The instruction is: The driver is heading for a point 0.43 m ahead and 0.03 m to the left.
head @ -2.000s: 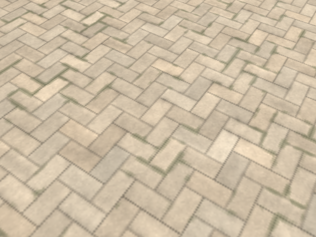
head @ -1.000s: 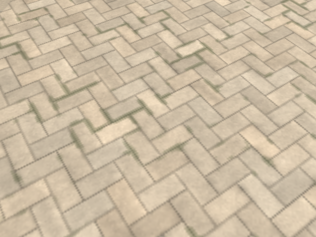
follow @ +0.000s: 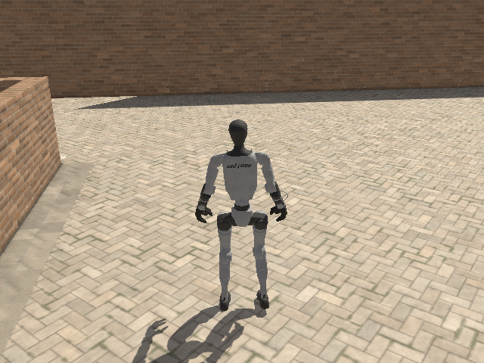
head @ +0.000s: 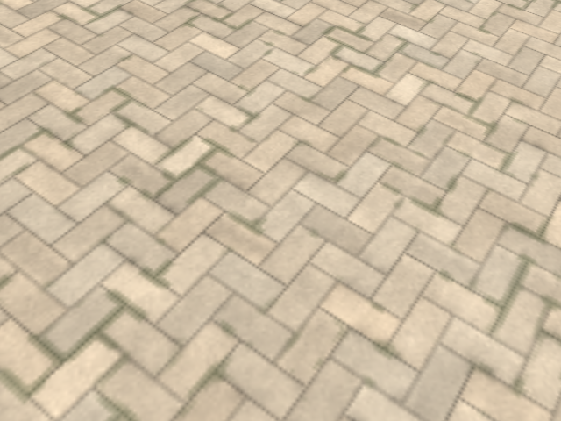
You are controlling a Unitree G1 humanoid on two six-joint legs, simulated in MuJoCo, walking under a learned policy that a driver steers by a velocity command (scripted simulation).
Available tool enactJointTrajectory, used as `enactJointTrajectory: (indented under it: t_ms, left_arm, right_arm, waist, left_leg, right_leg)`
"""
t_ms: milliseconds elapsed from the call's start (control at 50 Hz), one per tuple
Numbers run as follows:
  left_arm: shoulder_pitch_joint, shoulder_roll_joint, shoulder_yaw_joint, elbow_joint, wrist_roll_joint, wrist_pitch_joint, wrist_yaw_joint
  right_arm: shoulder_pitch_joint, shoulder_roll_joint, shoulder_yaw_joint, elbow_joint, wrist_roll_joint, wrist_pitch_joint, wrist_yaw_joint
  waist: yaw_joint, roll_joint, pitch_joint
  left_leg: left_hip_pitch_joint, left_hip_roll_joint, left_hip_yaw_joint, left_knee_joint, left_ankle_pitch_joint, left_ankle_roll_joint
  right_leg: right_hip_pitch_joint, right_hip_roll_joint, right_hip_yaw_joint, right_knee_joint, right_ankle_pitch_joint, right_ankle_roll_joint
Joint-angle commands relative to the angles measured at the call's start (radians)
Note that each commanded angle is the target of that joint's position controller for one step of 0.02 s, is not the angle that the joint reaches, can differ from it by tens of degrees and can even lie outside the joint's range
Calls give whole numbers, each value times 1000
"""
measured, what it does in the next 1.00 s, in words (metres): walks ahead: right foot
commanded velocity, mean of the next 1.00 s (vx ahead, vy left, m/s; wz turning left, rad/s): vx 0.22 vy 0.00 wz -0.03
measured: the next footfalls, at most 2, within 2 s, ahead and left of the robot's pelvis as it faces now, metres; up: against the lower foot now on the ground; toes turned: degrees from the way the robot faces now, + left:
right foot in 0.08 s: +0.02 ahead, -0.14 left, +0.00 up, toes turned +3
right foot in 1.06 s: +0.44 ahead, -0.13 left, +0.00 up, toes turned -2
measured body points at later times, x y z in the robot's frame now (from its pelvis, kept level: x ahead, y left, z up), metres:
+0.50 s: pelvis +0.01 -0.02 -0.01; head +0.01 -0.02 +0.44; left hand +0.10 +0.24 -0.13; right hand +0.10 -0.30 -0.13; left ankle +0.01 +0.10 -0.73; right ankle -0.02 -0.15 -0.74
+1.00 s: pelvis +0.20 +0.00 -0.01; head +0.24 +0.01 +0.44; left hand +0.45 +0.20 -0.09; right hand +0.13 -0.26 -0.14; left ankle +0.03 +0.10 -0.74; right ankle +0.39 -0.14 -0.71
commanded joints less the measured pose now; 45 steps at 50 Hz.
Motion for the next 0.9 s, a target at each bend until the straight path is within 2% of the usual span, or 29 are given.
enactJointTrajectory:
  t_ms: [20,60,80,100,120,140,160,200,340,360,380,400,420,460,480,520,540,560,580,600,620,640,660,680,720,760,800,840,900]
  left_arm:
    - [-22,42,3,-66,-7,-17,-7]
    - [18,52,4,-37,3,-20,-9]
    - [25,91,8,-43,14,-21,-3]
    - [35,163,21,-43,23,-17,7]
    - [10,108,11,-23,25,-19,-2]
    - [-13,55,-2,-34,28,-25,-12]
    - [-9,42,-7,-23,34,-32,-12]
    - [-8,55,-7,-13,28,-47,-12]
    - [14,36,-19,25,24,-63,-6]
    - [33,36,-19,38,23,-62,-4]
    - [47,52,-13,47,18,-59,-1]
    - [66,88,-2,51,12,-55,1]
    - [91,116,5,55,8,-54,2]
    - [110,134,11,65,0,-67,6]
    - [106,123,9,68,-2,-77,7]
    - [61,108,7,62,-17,-84,4]
    - [12,105,6,52,-25,-82,0]
    - [-1,89,2,50,-20,-81,-2]
    - [-15,40,-12,42,-9,-86,-3]
    - [-21,-27,-30,5,1,-98,-3]
    - [-32,39,-10,-16,-20,-115,2]
    - [-10,76,2,-2,-37,-128,-3]
    - [4,72,1,17,-37,-138,-11]
    - [1,65,3,27,-25,-145,-15]
    - [-25,53,6,30,-10,-147,-29]
    - [-45,27,2,28,-5,-142,-40]
    - [-106,7,-6,5,-4,-138,-42]
    - [-176,-10,-17,-19,-6,-142,-47]
    - [-266,-10,-24,-47,-13,-148,-59]
  right_arm:
    - [-2,-177,-43,-44,9,3,-2]
    - [22,-162,-35,-25,24,-1,1]
    - [49,-150,-29,-17,15,-15,6]
    - [68,-130,-21,-26,-14,-35,18]
    - [48,-93,-12,-22,-18,-44,19]
    - [-12,-124,-16,-16,-21,-43,17]
    - [-37,-121,-19,-13,-16,-40,14]
    - [-29,-119,-21,-3,-10,-24,5]
    - [2,-109,-26,58,-4,-14,-8]
    - [15,-103,-25,73,-3,-12,-10]
    - [15,-101,-27,82,3,-11,-12]
    - [6,-102,-29,81,9,-14,-13]
    - [-17,-103,-30,68,15,-23,-12]
    - [-52,-106,-32,43,34,-52,-2]
    - [-49,-109,-35,42,40,-67,6]
    - [-10,-100,-32,59,45,-90,26]
    - [62,-97,-35,97,42,-98,32]
    - [145,-105,-45,143,32,-99,35]
    - [237,-132,-55,174,25,-99,34]
    - [332,-243,-78,183,25,-101,30]
    - [343,-249,-74,178,13,-109,41]
    - [259,-195,-54,156,13,-115,39]
    - [211,-164,-45,139,14,-116,35]
    - [186,-161,-41,132,14,-115,35]
    - [199,-121,-24,138,9,-106,35]
    - [239,-122,-21,152,12,-99,31]
    - [251,-139,-21,159,11,-90,23]
    - [255,-154,-21,164,11,-84,13]
    - [292,-166,-22,183,17,-81,6]
  waist:
    - [-9,243,-99]
    - [15,207,-77]
    - [6,151,-97]
    - [-33,-11,-134]
    - [-32,-118,-140]
    - [1,-67,-98]
    - [9,-48,-83]
    - [7,-47,-32]
    - [3,-11,0]
    - [6,-14,-22]
    - [16,-29,-9]
    - [31,-71,20]
    - [49,-118,59]
    - [60,-166,128]
    - [54,-172,134]
    - [19,-141,109]
    - [-26,-116,75]
    - [-58,-86,32]
    - [-88,-5,-4]
    - [-99,276,-40]
    - [-101,309,-9]
    - [-57,199,64]
    - [-39,159,85]
    - [-31,130,83]
    - [-30,128,61]
    - [-37,127,44]
    - [-45,109,56]
    - [-59,111,72]
    - [-80,116,106]
  left_leg:
    - [144,186,-180,-77,406,194]
    - [92,165,-173,-64,367,147]
    - [32,150,-161,-54,294,92]
    - [-28,81,-83,1,182,39]
    - [35,31,-15,-27,41,-15]
    - [53,25,-10,-14,45,-41]
    - [61,23,-5,-10,66,-44]
    - [62,25,-10,-11,94,-39]
    - [86,28,-12,-23,94,-44]
    - [91,12,8,-12,28,-45]
    - [60,-17,42,27,-75,-43]
    - [-7,-47,81,96,-174,-39]
    - [-97,-55,99,171,-216,-33]
    - [-200,-4,49,288,-227,7]
    - [-239,21,28,307,-257,29]
    - [-159,34,36,166,-246,66]
    - [18,7,72,37,-103,73]
    - [182,-28,89,-5,7,56]
    - [305,33,-13,-49,-24,61]
    - [427,249,-391,-215,-212,161]
    - [403,379,-682,-324,-348,276]
    - [365,373,-621,-321,-397,273]
    - [350,323,-514,-323,-364,238]
    - [351,290,-431,-331,-274,207]
    - [341,230,-285,-342,-52,166]
    - [346,203,-194,-344,137,171]
    - [320,190,-137,-355,232,177]
    - [268,171,-85,-372,252,170]
    - [229,180,-55,-395,230,175]
  right_leg:
    - [72,-7,-79,-256,65,-2]
    - [205,-11,-73,-513,300,-46]
    - [302,-72,0,-506,409,-79]
    - [368,-168,78,-413,630,-128]
    - [253,-165,78,-411,475,-180]
    - [206,-136,73,-432,358,-175]
    - [180,-122,64,-441,302,-157]
    - [136,-107,55,-446,283,-137]
    - [100,-91,47,-453,230,-129]
    - [110,-83,44,-466,131,-134]
    - [106,-84,61,-489,-35,-152]
    - [100,-116,120,-532,-210,-186]
    - [105,-183,223,-595,-345,-232]
    - [95,-301,394,-669,-383,-314]
    - [127,-322,409,-669,-325,-328]
    - [144,-296,329,-640,-201,-303]
    - [74,-244,244,-608,-126,-271]
    - [12,-188,170,-536,-60,-241]
    - [-62,-122,79,-371,13,-198]
    - [-239,11,-78,-33,-9,-116]
    - [-374,24,-21,169,-149,-111]
    - [-439,-47,25,266,-78,-132]
    - [-454,-82,13,279,24,-151]
    - [-461,-107,-4,257,105,-159]
    - [-414,-134,-30,195,218,-153]
    - [-408,-127,-69,140,283,-127]
    - [-402,-121,-90,35,339,-100]
    - [-347,-106,-108,-100,425,-84]
    - [-269,-80,-129,-235,513,-82]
